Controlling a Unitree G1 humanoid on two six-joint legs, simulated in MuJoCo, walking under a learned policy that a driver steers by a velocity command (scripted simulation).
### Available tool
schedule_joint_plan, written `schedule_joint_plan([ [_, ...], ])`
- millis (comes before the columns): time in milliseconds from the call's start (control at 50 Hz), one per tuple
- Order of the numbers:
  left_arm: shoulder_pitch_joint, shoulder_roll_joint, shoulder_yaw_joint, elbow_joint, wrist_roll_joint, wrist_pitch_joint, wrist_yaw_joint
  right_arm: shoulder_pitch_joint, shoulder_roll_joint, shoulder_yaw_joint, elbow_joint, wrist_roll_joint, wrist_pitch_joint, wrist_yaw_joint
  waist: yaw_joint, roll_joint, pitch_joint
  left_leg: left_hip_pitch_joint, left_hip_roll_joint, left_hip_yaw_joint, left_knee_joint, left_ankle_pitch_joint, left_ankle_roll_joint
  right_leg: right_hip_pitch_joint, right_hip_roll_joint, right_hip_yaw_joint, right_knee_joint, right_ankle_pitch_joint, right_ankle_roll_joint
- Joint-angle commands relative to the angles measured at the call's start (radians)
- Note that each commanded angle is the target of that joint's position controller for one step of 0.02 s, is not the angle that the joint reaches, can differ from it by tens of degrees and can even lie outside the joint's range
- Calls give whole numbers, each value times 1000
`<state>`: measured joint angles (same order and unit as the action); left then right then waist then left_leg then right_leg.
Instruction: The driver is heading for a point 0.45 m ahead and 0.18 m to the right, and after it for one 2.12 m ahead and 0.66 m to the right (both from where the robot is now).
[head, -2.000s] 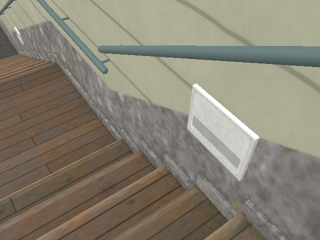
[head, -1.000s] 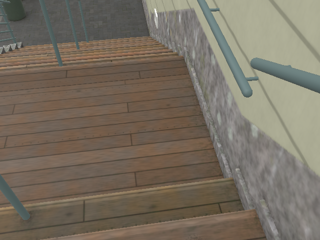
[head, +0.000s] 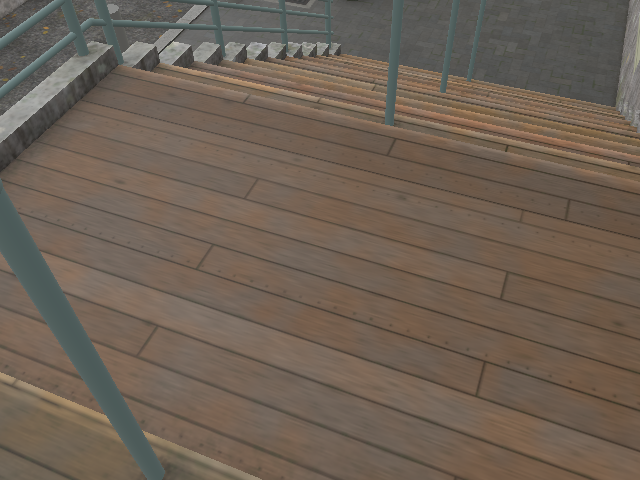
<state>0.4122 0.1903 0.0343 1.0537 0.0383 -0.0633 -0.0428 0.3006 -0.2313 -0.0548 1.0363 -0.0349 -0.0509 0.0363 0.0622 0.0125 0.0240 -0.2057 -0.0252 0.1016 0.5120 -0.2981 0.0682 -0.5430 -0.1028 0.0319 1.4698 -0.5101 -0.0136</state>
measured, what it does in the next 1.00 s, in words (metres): goes down, turning right: right foot 0.17 m lower, then left foot 0.17 m lower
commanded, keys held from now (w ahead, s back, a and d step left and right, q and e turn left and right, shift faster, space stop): w+e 0.34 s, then e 0.40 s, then no key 0.26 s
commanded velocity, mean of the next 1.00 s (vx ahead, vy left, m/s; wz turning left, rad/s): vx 0.28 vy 0.00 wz -0.40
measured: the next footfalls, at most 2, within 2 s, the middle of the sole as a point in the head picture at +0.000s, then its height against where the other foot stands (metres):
right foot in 0.32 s outside the picture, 0.17 m lower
left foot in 0.80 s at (381, 477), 0.17 m lower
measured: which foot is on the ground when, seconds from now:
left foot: down 0.00-0.34, up 0.36-0.78, down 0.80-1.00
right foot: up 0.00-0.30, down 0.32-0.82, up 0.84-1.00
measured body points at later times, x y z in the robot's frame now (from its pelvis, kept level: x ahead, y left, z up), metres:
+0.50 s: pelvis +0.29 -0.11 -0.18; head +0.30 -0.11 +0.27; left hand +0.33 +0.15 -0.32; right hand +0.34 -0.38 -0.30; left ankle +0.29 +0.05 -0.74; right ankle +0.27 -0.18 -0.90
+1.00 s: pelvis +0.50 -0.10 -0.33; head +0.52 -0.10 +0.12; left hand +0.72 +0.07 -0.47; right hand +0.42 -0.33 -0.48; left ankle +0.60 -0.04 -1.07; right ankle +0.40 -0.21 -0.83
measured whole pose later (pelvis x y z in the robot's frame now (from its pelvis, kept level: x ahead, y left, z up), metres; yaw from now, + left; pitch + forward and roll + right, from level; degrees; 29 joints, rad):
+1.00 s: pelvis +0.50 -0.10 -0.33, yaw -27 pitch +2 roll +0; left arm 0.19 0.21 0.02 0.81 -0.05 0.06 0.09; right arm 0.30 -0.19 0.01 0.96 -0.03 0.00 -0.01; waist -0.01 -0.02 -0.01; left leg -0.38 0.01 0.08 0.51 -0.16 0.05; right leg -0.80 0.00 0.08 1.87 -0.64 0.08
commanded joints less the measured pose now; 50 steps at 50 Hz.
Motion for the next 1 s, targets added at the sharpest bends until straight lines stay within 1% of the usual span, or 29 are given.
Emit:
schedule_joint_plan([
  [20,2,-9,4,-78,-25,41,66,-32,-102,-19,-31,68,-25,-60,34,44,95,-200,297,-169,-173,666,172,28,3,20,-491,339,9],
  [40,188,-75,-21,-5,71,-4,-20,47,-54,1,-55,-71,-69,3,38,3,39,-285,275,-102,-136,530,227,109,-5,-6,-380,536,-19],
  [60,295,-72,-22,36,88,-22,-55,-8,-45,-6,-79,-106,-72,22,64,42,66,-377,273,-96,-89,435,222,179,9,5,-345,581,-41],
  [80,136,-65,-33,-7,107,-35,-64,25,55,28,-64,-107,-74,12,-3,-5,92,-256,300,-118,-98,286,181,-19,-92,140,-543,814,-46],
  [100,-13,-27,-27,-72,88,-32,-60,122,69,42,-20,-79,-77,0,-59,17,106,-109,317,-163,-37,219,183,-159,-107,156,-644,874,-42],
  [140,-157,26,-28,-126,34,-31,-53,230,29,58,36,-87,-68,-10,-91,-11,64,-61,287,-112,64,104,141,-110,-91,121,-807,1067,-34],
  [200,-286,63,-29,-222,68,-13,-41,203,6,68,8,-108,-60,3,-83,30,139,-236,288,-104,71,27,108,88,-30,13,-787,936,-65],
  [280,-337,95,-14,-241,92,-15,-25,247,-94,39,10,-69,-54,-28,-114,-5,199,-61,295,-67,259,66,29,122,12,-79,-901,737,-68],
  [320,73,154,39,-62,56,-34,-15,195,-162,21,21,-99,-18,9,41,-46,85,-175,240,37,640,289,-31,622,81,-178,-1011,871,-53],
  [340,250,282,90,-8,63,-43,-5,177,-191,-3,6,-63,-10,37,139,-220,-7,-265,136,59,984,133,-76,849,37,-129,-1107,1036,-129],
  [360,392,363,97,35,56,-40,-7,423,14,36,7,-69,2,87,37,-387,-408,-467,22,17,1437,-576,-132,1366,-174,143,-748,1754,-388],
  [400,412,318,102,49,77,-65,3,-44,-94,8,-189,9,-40,93,188,-114,-204,-862,43,-59,1561,-559,-144,1208,-221,266,-840,1673,-395],
  [420,256,290,89,-23,15,-72,-2,-161,-105,-5,-302,35,-54,48,127,-105,-155,-939,88,-120,1509,-541,-148,1016,-308,414,-908,1323,-458],
  [460,44,104,23,-43,32,-65,-16,-93,-47,8,-257,-18,-59,-19,-55,91,56,-658,193,-216,1127,-342,-75,374,-296,334,-949,997,-392],
  [500,-110,64,-6,-116,9,-89,-2,-12,52,35,-212,-49,-59,-27,-126,-28,119,-368,178,-187,627,134,-48,-6,-122,173,-1085,914,-322],
  [540,-99,138,4,-135,9,-92,-6,-69,13,29,-255,-45,-32,-14,-134,-114,0,-212,101,-111,590,212,-90,-59,-48,191,-1035,972,-309],
  [580,-137,211,29,-193,60,-98,-1,51,-28,28,-243,-33,-39,-4,-162,-31,-35,-81,39,-86,629,332,-117,-157,18,158,-873,929,-248],
  [640,277,-13,-29,-66,16,-97,70,-426,-59,40,-366,-63,-32,1,109,-18,6,-937,141,-265,221,540,-155,581,-21,375,-594,432,-197],
  [660,275,-21,-32,-103,2,-80,82,-409,-32,62,-322,-61,-31,18,141,32,-3,-768,158,-240,-89,847,-119,445,50,322,-575,197,-173],
  [680,189,64,-29,-127,28,-56,54,-350,9,69,-326,-55,-24,17,60,-29,0,-374,113,-155,-63,937,-84,68,74,311,-631,127,-192],
  [720,71,139,-19,-188,53,-47,7,-205,-61,44,-308,-27,-18,12,-39,-45,44,-74,101,-121,60,848,-80,-238,73,377,-630,22,-214],
  [780,99,145,-26,-183,-6,-36,16,-146,-122,19,-283,-26,-8,15,-38,-7,94,-4,100,-103,-284,748,-68,-29,80,435,-443,106,-170],
  [820,94,158,-31,-192,26,-22,-21,119,-234,-43,-212,12,-14,-15,-131,48,-149,481,202,-122,-192,982,106,-98,145,305,-68,356,-32],
  [840,173,7,-10,-160,-122,3,47,172,-170,-25,-163,36,-6,-14,-144,187,-336,818,455,-277,152,1856,178,-480,311,152,551,-540,37],
  [860,207,33,-32,-187,-127,21,79,182,-122,-5,-134,57,1,3,-106,179,-488,859,500,-381,199,1697,216,-571,194,170,700,-517,91],
  [900,1,9,-36,-269,-131,56,114,46,-87,15,-121,48,10,-19,-79,65,-426,543,517,-495,-4,902,260,-539,82,121,623,-326,125],
  [920,-117,20,-33,-284,-119,86,137,-44,-60,29,-165,25,27,-40,-74,-47,-276,238,503,-483,-132,585,245,-436,63,120,502,-217,111],
  [980,-176,-21,-36,-324,-71,138,150,-135,-104,51,-189,-12,42,-55,-3,41,-87,-201,371,-363,-246,364,175,-231,62,57,419,-135,93],
  [1000,-165,28,-13,-308,-91,125,145,-74,-86,46,-168,-4,39,-62,-26,43,-24,-216,285,-300,-215,235,142,-269,79,90,301,108,84],
])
